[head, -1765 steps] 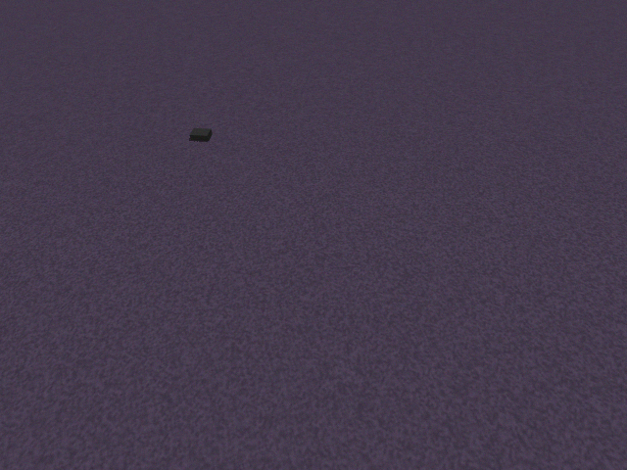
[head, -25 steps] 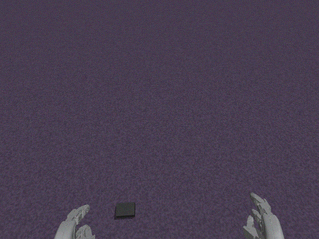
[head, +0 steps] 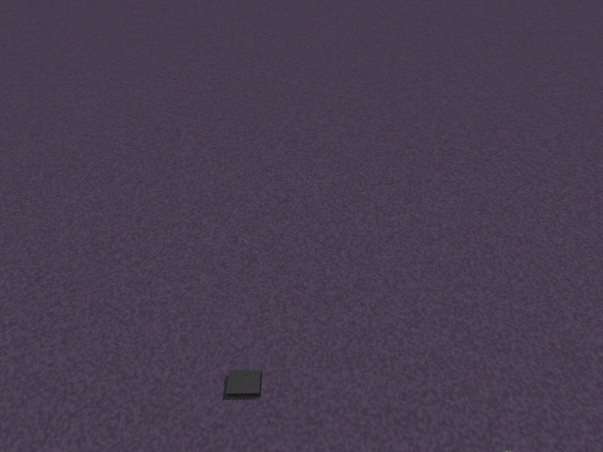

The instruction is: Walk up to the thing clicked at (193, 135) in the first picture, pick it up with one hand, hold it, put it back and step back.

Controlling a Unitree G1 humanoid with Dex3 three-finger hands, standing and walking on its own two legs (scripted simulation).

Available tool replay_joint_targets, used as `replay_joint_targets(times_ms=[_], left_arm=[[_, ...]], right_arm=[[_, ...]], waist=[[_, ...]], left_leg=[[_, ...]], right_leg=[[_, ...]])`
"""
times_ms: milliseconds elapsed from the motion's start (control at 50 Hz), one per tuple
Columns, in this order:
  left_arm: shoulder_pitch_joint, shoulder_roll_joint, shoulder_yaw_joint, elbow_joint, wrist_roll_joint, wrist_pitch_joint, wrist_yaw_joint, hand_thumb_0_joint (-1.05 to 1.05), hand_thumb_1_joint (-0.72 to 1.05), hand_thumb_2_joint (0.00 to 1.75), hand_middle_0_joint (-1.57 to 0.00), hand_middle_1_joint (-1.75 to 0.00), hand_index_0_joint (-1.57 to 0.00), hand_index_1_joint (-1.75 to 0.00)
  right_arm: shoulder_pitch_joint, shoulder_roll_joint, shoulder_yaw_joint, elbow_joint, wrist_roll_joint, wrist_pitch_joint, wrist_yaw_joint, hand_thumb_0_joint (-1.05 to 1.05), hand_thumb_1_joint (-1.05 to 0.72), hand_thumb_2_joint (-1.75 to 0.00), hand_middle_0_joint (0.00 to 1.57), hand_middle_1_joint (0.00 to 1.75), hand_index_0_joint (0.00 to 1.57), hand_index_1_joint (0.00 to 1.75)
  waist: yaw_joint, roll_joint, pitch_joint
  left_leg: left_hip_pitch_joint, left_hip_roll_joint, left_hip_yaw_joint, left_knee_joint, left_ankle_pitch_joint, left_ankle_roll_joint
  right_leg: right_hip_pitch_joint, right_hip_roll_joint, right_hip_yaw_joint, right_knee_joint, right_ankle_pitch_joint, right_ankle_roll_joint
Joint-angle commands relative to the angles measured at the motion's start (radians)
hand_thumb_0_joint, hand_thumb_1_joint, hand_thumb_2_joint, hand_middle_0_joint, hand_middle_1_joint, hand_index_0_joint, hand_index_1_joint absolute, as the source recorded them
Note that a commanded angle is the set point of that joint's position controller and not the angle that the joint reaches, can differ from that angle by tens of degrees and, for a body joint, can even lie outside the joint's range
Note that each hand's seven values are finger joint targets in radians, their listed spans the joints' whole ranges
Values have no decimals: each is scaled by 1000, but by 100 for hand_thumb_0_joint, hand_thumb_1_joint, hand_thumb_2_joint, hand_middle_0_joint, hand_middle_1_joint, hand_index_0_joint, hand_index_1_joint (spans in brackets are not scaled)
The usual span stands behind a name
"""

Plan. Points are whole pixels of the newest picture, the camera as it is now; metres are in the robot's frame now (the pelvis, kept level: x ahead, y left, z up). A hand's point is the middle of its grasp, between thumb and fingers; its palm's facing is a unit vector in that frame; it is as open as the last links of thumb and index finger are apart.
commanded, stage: stand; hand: left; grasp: from above
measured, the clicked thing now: (244, 383) +0.44 +0.22 -0.73
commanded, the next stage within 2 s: none
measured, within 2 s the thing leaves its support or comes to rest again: neither
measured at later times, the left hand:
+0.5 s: hand out of the picture +0.03 +0.24 -0.13, palm faces +0.03 -0.94 -0.34, open 7.3 cm
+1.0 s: hand out of the picture +0.07 +0.24 -0.13, palm faces +0.00 -0.95 -0.33, open 7.3 cm
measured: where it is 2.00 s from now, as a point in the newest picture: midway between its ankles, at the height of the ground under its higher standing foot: outside the picture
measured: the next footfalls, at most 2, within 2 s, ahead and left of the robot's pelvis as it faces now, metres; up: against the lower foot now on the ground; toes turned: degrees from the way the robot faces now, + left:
none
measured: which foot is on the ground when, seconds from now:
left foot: down 0.00-1.00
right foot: down 0.00-1.00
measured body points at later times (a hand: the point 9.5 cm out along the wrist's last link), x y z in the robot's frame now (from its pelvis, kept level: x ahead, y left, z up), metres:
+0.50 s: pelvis +0.00 +0.00 +0.03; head -0.01 +0.00 +0.48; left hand +0.03 +0.29 -0.11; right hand +0.06 -0.28 -0.11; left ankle +0.03 +0.13 -0.71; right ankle +0.00 -0.15 -0.71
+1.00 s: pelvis +0.01 +0.00 +0.03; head +0.01 -0.01 +0.48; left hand +0.07 +0.29 -0.11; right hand +0.07 -0.30 -0.11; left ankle +0.03 +0.13 -0.71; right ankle +0.00 -0.15 -0.71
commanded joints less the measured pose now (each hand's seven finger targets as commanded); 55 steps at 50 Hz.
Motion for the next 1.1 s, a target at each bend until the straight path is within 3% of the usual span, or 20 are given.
replay_joint_targets(times_ms=[0, 40, 80, 180, 280, 520, 620, 680, 820, 1000, 1080], left_arm=[[-43, 154, 45, 4, -7, -59, 11, 0, 90, 90, -20, -30, -20, -30], [-31, 160, 44, 52, -12, -62, 12, 0, 90, 90, -20, -30, -20, -30], [-52, 163, 39, 88, -14, -61, 13, 0, 90, 90, -20, -30, -20, -30], [-49, 165, 30, 176, -14, -51, 12, 0, 90, 90, -20, -30, -20, -30], [-47, 175, 24, 233, -12, -54, 7, 0, 90, 90, -20, -30, -20, -30], [-86, 201, 20, 279, -15, -62, 2, 0, 90, 90, -20, -30, -20, -30], [-103, 205, 19, 285, -20, -66, 2, 0, 90, 90, -20, -30, -20, -30], [-111, 203, 16, 290, -22, -68, 1, 0, 90, 90, -20, -30, -20, -30], [-126, 213, 15, 291, -22, -67, -2, 0, 90, 90, -20, -30, -20, -30], [-143, 217, 15, 290, -25, -71, -6, 0, 90, 90, -20, -30, -20, -30], [-147, 218, 14, 288, -25, -69, -7, 0, 90, 90, -20, -30, -20, -30]], right_arm=[[-44, -156, -34, -45, 10, -25, -14, 0, -90, -90, 20, 30, 20, 30], [-45, -160, -32, -17, 14, -21, -16, 0, -90, -90, 20, 30, 20, 30], [-31, -161, -25, 11, 16, -15, -20, 0, -90, -90, 20, 30, 20, 30], [-53, -173, -22, 60, 20, -5, -23, 0, -90, -90, 20, 30, 20, 30], [-60, -177, -20, 98, 24, -1, -20, 0, -90, -90, 20, 30, 20, 30], [-76, -185, -12, 140, 28, 4, -10, 0, -90, -90, 20, 30, 20, 30], [-88, -187, -5, 148, 29, -1, -10, 0, -90, -90, 20, 30, 20, 30], [-84, -192, -2, 156, 30, -2, -9, 0, -90, -90, 20, 30, 20, 30], [-95, -204, 2, 168, 32, 1, -8, 0, -90, -90, 20, 30, 20, 30], [-111, -217, 4, 169, 32, -4, -7, 0, -90, -90, 20, 30, 20, 30], [-116, -224, 5, 170, 34, -4, -8, 0, -90, -90, 20, 30, 20, 30]], waist=[[-4, 23, -81], [0, 17, -82], [-15, 15, -59], [-6, 34, -10], [-6, 28, 28], [-12, 11, 27], [-11, 5, -9], [-16, 0, -5], [-16, 14, -5], [-18, 1, -30], [-20, 13, -34]], left_leg=[[108, 37, -72, -218, 210, 67], [144, 42, -71, -230, 242, 65], [145, 44, -69, -273, 251, 59], [161, 65, -93, -383, 136, 52], [178, 64, -92, -429, 85, 40], [190, 62, -83, -451, 100, 33], [222, 71, -78, -444, 194, 36], [238, 73, -72, -440, 217, 34], [222, 74, -69, -452, 187, 31], [252, 85, -62, -446, 290, 32], [242, 84, -61, -453, 255, 32]], right_leg=[[67, -29, 56, -203, 239, -69], [95, -40, 59, -236, 271, -71], [126, -41, 58, -266, 288, -65], [157, -36, 48, -335, 205, -55], [160, -37, 48, -388, 171, -52], [179, -47, 55, -444, 149, -49], [200, -60, 63, -445, 238, -52], [196, -60, 61, -452, 236, -50], [207, -58, 60, -461, 229, -49], [219, -64, 58, -457, 299, -49], [225, -65, 56, -465, 284, -47]])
